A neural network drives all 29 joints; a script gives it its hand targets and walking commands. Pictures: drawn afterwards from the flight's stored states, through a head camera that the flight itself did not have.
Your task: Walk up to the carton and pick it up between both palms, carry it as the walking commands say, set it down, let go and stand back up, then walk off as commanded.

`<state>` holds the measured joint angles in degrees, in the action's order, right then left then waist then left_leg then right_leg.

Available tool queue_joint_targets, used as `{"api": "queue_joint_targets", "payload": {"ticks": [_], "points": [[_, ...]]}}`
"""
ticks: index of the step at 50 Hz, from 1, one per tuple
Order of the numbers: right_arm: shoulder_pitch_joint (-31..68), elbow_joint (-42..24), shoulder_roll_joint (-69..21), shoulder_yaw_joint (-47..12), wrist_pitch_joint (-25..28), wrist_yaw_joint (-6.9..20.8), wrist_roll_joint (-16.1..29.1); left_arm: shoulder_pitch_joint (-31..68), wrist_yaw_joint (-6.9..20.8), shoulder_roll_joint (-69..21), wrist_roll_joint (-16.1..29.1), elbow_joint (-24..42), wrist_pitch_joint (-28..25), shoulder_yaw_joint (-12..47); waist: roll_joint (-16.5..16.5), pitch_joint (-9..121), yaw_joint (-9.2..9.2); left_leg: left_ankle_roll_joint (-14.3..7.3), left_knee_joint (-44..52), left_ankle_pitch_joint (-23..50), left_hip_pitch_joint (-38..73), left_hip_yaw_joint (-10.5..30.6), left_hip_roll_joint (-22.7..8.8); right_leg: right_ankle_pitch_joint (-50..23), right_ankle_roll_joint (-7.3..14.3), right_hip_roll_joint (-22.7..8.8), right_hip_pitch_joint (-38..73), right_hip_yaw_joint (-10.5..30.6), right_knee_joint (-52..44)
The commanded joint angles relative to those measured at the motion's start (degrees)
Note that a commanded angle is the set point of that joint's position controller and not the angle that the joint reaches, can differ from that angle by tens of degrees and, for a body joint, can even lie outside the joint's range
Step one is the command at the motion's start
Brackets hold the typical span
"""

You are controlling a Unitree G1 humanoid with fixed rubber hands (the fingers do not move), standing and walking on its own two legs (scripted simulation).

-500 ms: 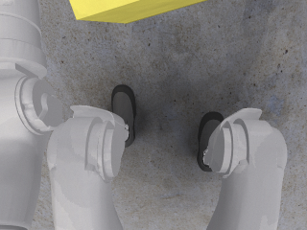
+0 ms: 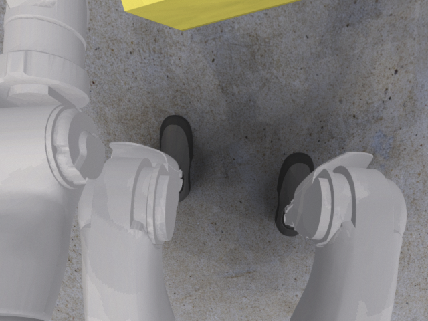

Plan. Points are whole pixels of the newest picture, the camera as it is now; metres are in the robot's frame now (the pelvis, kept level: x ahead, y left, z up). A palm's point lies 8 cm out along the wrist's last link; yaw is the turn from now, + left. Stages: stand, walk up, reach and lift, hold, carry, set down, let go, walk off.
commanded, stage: reach and lift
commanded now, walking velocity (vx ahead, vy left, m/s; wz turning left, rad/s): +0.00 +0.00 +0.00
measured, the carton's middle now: out of the picture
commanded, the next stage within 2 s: none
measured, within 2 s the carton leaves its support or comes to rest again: leaves its support in 1.12 s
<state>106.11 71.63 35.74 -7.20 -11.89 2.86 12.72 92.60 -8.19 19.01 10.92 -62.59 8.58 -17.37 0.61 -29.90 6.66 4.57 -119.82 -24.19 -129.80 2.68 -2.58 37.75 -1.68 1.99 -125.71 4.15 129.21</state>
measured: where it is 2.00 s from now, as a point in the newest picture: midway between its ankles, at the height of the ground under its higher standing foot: (232, 189)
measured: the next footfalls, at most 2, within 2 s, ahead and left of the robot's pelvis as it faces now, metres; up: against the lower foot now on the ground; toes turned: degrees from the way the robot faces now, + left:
none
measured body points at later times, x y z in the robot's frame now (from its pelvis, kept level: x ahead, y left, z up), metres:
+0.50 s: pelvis +0.01 +0.00 +0.01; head +0.40 -0.02 +0.20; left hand +0.58 +0.22 -0.17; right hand +0.65 -0.16 -0.15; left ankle +0.16 +0.15 -0.34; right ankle +0.09 -0.12 -0.34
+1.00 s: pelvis +0.02 +0.01 +0.02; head +0.41 -0.01 +0.22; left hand +0.58 +0.22 -0.16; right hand +0.64 -0.16 -0.15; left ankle +0.16 +0.15 -0.34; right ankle +0.09 -0.12 -0.34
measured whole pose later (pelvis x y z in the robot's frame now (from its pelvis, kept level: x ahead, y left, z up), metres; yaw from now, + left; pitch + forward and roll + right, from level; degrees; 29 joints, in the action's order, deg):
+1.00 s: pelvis +0.02 +0.01 +0.02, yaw -1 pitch +40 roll +5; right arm 97.7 58.7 27.9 6.3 -16.3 5.3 -0.1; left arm 85.4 -7.8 17.0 6.3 -49.2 17.6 -22.3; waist -0.5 -24.0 5.2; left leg 5.7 -118.2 -28.4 -130.0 2.6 -0.3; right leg 38.8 -3.3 4.2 -127.4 6.6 126.0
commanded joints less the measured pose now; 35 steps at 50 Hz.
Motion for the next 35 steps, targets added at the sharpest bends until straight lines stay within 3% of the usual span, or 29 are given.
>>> {"api": "queue_joint_targets", "payload": {"ticks": [1, 2, 3, 4, 5, 6, 8, 9, 10, 11, 12, 13, 15, 16, 17, 18, 19, 21, 23, 24, 25, 26, 27, 28, 29, 30, 31, 33, 35], "points": [[17.5, -5.93, 1.16, -2.03, 1.61, -0.36, 0.42, 15.01, 0.13, 4.27, -0.48, 5.09, -1.61, 1.63, -7.86, 72.11, 3.68, -0.59, 2.69, 17.11, 45.78, -8.57, 3.11, -15.99, -0.15, -0.38, 25.05, -4.75, -14.75], [18.69, -4.85, 2.65, -0.57, 1.21, -0.33, 0.53, 17.84, -0.28, 6.1, 0.05, 7.7, -1.49, 1.06, -6.69, 72.8, 3.69, -0.76, 2.27, 16.74, 49.45, -8.27, 2.58, -14.0, 0.38, -0.69, 24.84, -4.26, -14.92], [18.66, -5.08, 1.4, -0.93, 1.12, -0.32, 1.39, 15.87, -0.02, 6.09, -1.14, 6.03, -1.65, 0.5, -4.75, 71.17, 5.84, -0.94, 2.73, 17.65, 48.51, -8.78, 3.18, -14.47, 0.32, 0.12, 23.73, -3.87, -15.15], [19.42, -7.76, 1.3, -0.02, 1.85, -0.75, 1.02, 15.28, -0.34, 4.26, -0.58, 6.89, -1.89, 0.5, -4.78, 73.82, 5.13, -0.83, 1.78, 19.37, 52.24, -8.21, 3.73, -14.02, 0.21, -0.04, 22.19, -4.4, -14.29], [17.33, -6.36, -0.94, -2.82, 2.2, -0.99, 1.29, 13.36, -0.6, 4.57, -1.3, 4.1, -2.13, -0.53, -8.4, 74.74, 7.11, -0.65, 2.68, 19.78, 48.85, -9.09, 3.96, -17.2, -0.61, 0.11, 26.37, -5.03, -14.48], [18.72, -7.57, -0.83, -2.48, 1.67, -0.61, 1.65, 14.18, -0.52, 5.13, -2.05, 5.79, -2.32, -0.76, -7.19, 72.74, 7.39, -1.4, 1.67, 20.85, 49.79, -8.28, 3.68, -16.9, -0.11, 0.15, 22.49, -3.87, -13.88], [19.05, -4.22, -2.29, -2.99, 1.2, -0.37, 1.52, 16.84, -0.07, 1.87, -0.1, 7.17, -2.0, 1.48, -7.39, 72.55, 5.15, -0.67, 2.07, 19.76, 48.12, -9.06, 3.46, -16.46, 0.04, 0.03, 24.11, -3.73, -15.07], [17.46, -7.16, -3.95, -4.53, 1.67, -0.31, 1.12, 15.99, 0.68, -0.7, 0.66, 9.13, -2.37, 2.83, -6.93, 75.59, 4.73, -0.17, 2.16, 22.57, 46.87, -9.67, 4.1, -22.57, -0.25, 0.22, 29.12, -3.39, -15.33], [17.9, -7.69, -5.99, -3.91, 1.34, -0.63, 1.57, 12.87, 0.53, 3.45, -0.87, 5.83, -2.42, -0.77, -11.01, 73.87, 7.37, -1.45, 1.59, 19.28, 44.61, -10.44, 3.88, -21.3, -1.0, 0.22, 31.11, -3.58, -14.94], [19.46, -8.55, -3.23, -1.97, 1.49, -1.31, 1.45, 14.39, -0.39, 6.39, 0.38, 8.66, -2.62, -1.11, -10.41, 77.99, 6.23, -1.37, 1.83, 20.12, 49.21, -9.59, 3.73, -21.14, -1.04, 0.76, 31.29, -3.86, -14.18], [16.74, -5.33, -3.05, -1.18, 1.25, -1.29, -0.42, 14.4, 0.05, 1.8, 0.35, 7.2, -2.02, 0.33, -7.77, 75.17, 2.66, -0.45, 1.86, 19.68, 47.38, -9.21, 4.25, -19.46, -0.31, 0.67, 27.43, -4.12, -15.09], [17.8, -7.14, -10.8, -5.2, 1.27, -0.35, 0.87, 15.55, 1.49, -3.28, 0.58, 8.38, -2.38, 2.79, -7.24, 73.05, 4.97, -0.5, 2.24, 19.16, 43.97, -10.46, 4.43, -20.51, 0.1, 0.65, 30.67, -2.99, -15.48], [19.96, -7.86, -7.2, -3.59, 1.17, -0.14, -0.84, 15.21, 1.8, -1.67, -0.35, 6.82, -2.18, 0.04, -10.75, 71.99, 4.96, -0.49, 2.64, 18.05, 42.37, -9.84, 4.16, -20.64, -0.36, 0.47, 31.61, -3.31, -15.53], [20.23, -8.41, -18.3, -6.57, 0.99, 1.52, 0.44, 18.07, 3.55, -10.3, -0.47, 6.23, -2.06, 3.25, -7.77, 72.38, 5.95, -0.84, 1.34, 19.94, 42.34, -10.73, 4.78, -23.05, -0.21, 0.66, 31.29, -1.96, -16.11], [21.67, -9.93, -16.52, -3.59, 0.73, 1.74, -0.42, 18.69, 3.45, -9.26, -0.28, 10.25, -1.79, 2.75, -6.16, 71.51, 4.62, -0.73, 2.83, 19.0, 44.33, -9.91, 4.92, -20.4, 0.19, 1.42, 28.83, -3.04, -15.34], [20.01, -7.8, -19.04, -3.59, 0.49, 2.23, -2.08, 21.79, 3.99, -10.24, 0.92, 13.06, -2.27, 3.6, -10.25, 72.82, 2.51, -0.25, 2.35, 19.08, 42.81, -9.81, 5.34, -21.35, 0.07, 1.12, 31.29, -3.94, -14.91], [21.27, -8.74, -28.69, -6.89, 0.17, 4.15, -0.19, 22.09, 6.11, -17.91, 0.06, 10.44, -1.22, 5.83, -8.52, 71.21, 5.09, -0.52, 2.38, 19.17, 40.94, -10.66, 5.19, -22.9, -0.28, 1.34, 31.55, -2.91, -15.38], [19.81, -8.82, -31.15, -2.95, -0.71, 5.98, -3.21, 24.12, 8.41, -23.35, -1.14, 10.55, 0.32, 5.78, -10.27, 71.16, 2.42, -0.27, 1.94, 16.68, 40.67, -10.87, 5.36, -20.58, -0.24, 1.72, 31.2, -3.92, -15.6], [12.78, -5.94, -41.58, -2.93, -2.74, 8.3, -4.71, 25.77, 9.86, -24.07, -3.31, 12.88, 1.15, 4.41, -9.54, 69.5, 6.14, -0.56, 2.15, 14.97, 39.58, -12.08, 5.02, -19.7, 0.45, 1.81, 31.13, -3.72, -15.32], [15.99, -7.75, -41.49, -2.13, -2.68, 9.59, -4.14, 23.95, 10.83, -28.75, -3.54, 11.17, 2.79, 4.48, -8.3, 68.98, 5.71, -0.59, 2.68, 14.02, 41.88, -12.34, 5.15, -16.96, 0.57, 2.21, 29.82, -3.84, -15.94], [15.19, -8.62, -42.99, -1.39, -3.14, 10.41, -6.19, 26.59, 12.04, -30.76, -3.0, 13.41, 2.98, 5.44, -10.73, 67.81, 3.67, -0.45, 2.54, 15.13, 38.99, -12.08, 5.68, -18.14, 0.4, 2.11, 28.07, -4.5, -16.18], [14.98, -11.51, -41.61, -1.24, -3.04, 10.58, -5.6, 26.07, 12.15, -29.8, -3.32, 14.58, 3.32, 5.21, -9.49, 68.87, 4.66, -0.48, 1.17, 14.48, 37.3, -12.66, 4.77, -19.6, 0.57, 1.68, 29.78, -3.55, -15.77], [13.88, -9.97, -47.57, -1.84, -3.56, 11.18, -6.9, 29.29, 13.37, -33.95, -0.68, 17.24, 3.74, 7.7, -12.67, 71.86, 1.41, -0.83, 2.3, 15.21, 37.08, -11.85, 5.71, -22.5, 0.47, 2.02, 32.83, -4.92, -15.12], [10.09, -7.36, -46.17, 0.78, -4.47, 11.89, -7.94, 27.67, 13.44, -32.36, -1.76, 15.91, 4.55, 6.29, -9.71, 65.9, 1.99, -0.52, 2.8, 14.97, 38.24, -12.28, 5.28, -18.85, 0.59, 2.27, 24.86, -4.74, -16.42], [9.55, -5.25, -46.9, 0.25, -5.15, 12.31, -7.45, 25.85, 13.52, -33.2, -2.38, 16.36, 5.03, 4.62, -11.12, 68.84, 5.01, -0.61, 1.96, 11.82, 35.8, -12.83, 4.9, -17.54, 1.0, 1.95, 29.8, -3.86, -15.5], [10.27, -5.67, -51.14, -0.09, -5.44, 13.21, -7.8, 29.08, 13.72, -33.14, -2.0, 17.58, 4.84, 6.5, -10.05, 67.74, 4.21, -0.56, 3.67, 12.66, 36.96, -12.06, 5.18, -17.36, 1.03, 1.99, 27.29, -4.71, -15.55], [8.4, -7.39, -50.17, 0.03, -5.74, 13.75, -8.94, 28.35, 14.28, -34.78, -2.83, 18.63, 5.7, 5.63, -12.32, 64.14, 3.93, -0.8, 2.39, 12.5, 32.88, -12.68, 5.23, -18.55, 0.81, 2.13, 26.16, -4.12, -15.9], [7.61, -9.24, -53.52, 1.13, -5.09, 14.05, -8.78, 27.89, 14.69, -38.62, -0.89, 19.03, 6.01, 7.07, -8.18, 66.43, 1.92, -0.64, 2.64, 14.34, 34.74, -12.76, 5.64, -21.01, 1.42, 2.23, 27.11, -4.13, -16.14], [4.5, -6.97, -55.72, 2.87, -5.74, 15.57, -9.84, 24.95, 15.4, -38.79, -2.94, 16.78, 6.57, 5.38, -9.4, 64.8, 3.26, -1.17, 3.77, 13.92, 36.81, -12.87, 5.83, -17.33, 1.18, 2.85, 21.66, -5.25, -16.49]]}}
